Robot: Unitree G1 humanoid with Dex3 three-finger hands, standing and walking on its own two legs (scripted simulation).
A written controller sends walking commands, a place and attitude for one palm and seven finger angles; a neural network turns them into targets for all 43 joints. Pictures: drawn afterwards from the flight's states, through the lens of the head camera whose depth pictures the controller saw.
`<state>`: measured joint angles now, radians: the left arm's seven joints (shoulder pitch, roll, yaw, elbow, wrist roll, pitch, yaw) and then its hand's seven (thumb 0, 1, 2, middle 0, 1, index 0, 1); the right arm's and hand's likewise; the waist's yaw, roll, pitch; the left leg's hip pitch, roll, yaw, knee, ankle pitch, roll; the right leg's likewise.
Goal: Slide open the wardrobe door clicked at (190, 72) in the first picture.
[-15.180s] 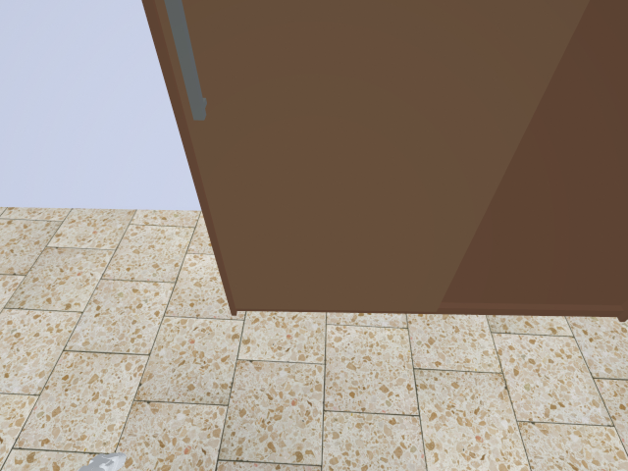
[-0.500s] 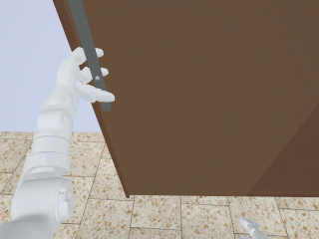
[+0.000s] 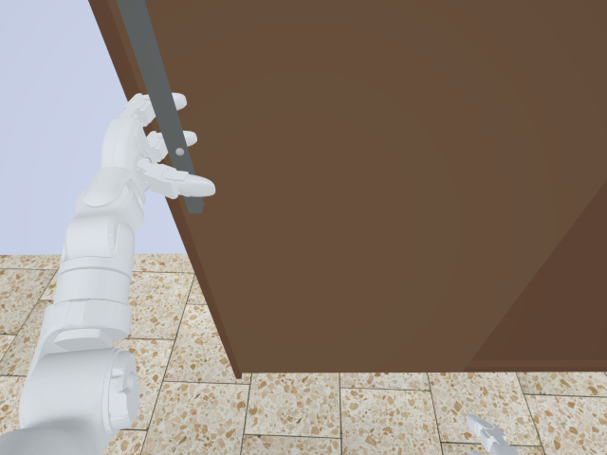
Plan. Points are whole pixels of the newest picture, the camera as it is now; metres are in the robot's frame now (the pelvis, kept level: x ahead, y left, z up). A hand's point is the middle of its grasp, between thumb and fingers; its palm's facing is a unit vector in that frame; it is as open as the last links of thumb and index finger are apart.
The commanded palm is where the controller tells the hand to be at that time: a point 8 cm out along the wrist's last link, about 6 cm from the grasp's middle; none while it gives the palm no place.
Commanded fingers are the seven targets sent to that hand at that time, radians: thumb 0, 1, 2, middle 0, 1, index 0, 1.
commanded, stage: slide the fingers in behind the handle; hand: left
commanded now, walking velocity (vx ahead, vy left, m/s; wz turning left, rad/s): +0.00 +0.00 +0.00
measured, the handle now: (172, 114) +0.49 +0.20 +0.23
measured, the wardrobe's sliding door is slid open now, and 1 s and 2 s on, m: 0.00 0.00 0.00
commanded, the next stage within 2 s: grip the handle and tug to test in 0.38 s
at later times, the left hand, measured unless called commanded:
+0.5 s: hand (185, 150) +0.43 +0.17 +0.21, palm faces +0.04 -1.00 +0.00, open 14.0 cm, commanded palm +0.40 +0.22 +0.21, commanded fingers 0.00 -0.41 0.34 -0.31 -1.21 -0.31 -1.21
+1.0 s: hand (185, 150) +0.43 +0.17 +0.21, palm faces +0.06 -1.00 -0.01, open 8.3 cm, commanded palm +0.41 +0.21 +0.21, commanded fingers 0.00 0.76 0.84 -0.44 -1.38 -0.44 -1.38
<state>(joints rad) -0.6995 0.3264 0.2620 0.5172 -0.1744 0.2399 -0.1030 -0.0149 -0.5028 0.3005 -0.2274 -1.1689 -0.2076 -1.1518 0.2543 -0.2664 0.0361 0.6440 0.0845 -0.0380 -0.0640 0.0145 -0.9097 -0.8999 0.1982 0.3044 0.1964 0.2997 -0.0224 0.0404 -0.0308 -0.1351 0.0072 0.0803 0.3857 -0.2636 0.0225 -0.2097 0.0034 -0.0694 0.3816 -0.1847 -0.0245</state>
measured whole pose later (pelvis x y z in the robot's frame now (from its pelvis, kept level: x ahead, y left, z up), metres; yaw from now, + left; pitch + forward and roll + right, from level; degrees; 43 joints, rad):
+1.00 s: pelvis -0.01 +0.00 +0.00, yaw +1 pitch +1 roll +0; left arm -0.81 0.33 0.23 0.68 -0.16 0.17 -0.10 0.00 0.31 0.65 -0.36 -1.32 -0.35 -1.32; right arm 0.28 -0.26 0.04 0.68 0.08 -0.07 -0.07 0.01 -0.91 -0.90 0.20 0.30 0.20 0.30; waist -0.02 0.03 -0.02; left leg -0.17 0.00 0.07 0.40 -0.26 0.03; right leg -0.23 -0.01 -0.08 0.38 -0.17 -0.02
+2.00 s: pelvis +0.03 +0.01 +0.00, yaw -2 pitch +2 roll -1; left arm -0.52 0.28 0.27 0.20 -0.18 0.36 -0.07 0.00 0.78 0.79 -0.27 -1.37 -0.25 -1.35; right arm 0.21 -0.25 0.03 0.60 0.08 0.02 -0.04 0.01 -0.91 -0.90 0.20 0.30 0.20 0.30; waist -0.02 0.05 -0.05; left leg -0.10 0.01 0.09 0.36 -0.29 0.02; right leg -0.18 0.01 -0.04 0.36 -0.21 -0.01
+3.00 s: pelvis +0.01 -0.05 -0.02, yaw +0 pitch -1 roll -1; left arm -0.75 0.29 0.11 0.49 -0.10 -0.03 0.09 -0.04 0.68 0.84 -0.44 -1.40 -0.32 -1.40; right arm 0.25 -0.21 0.01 0.72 0.04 -0.01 -0.08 0.01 -0.91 -0.90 0.20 0.30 0.20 0.30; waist 0.03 0.06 0.10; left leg -0.23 0.09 0.02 0.68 -0.42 -0.04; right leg -0.31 0.01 -0.08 0.61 -0.27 -0.05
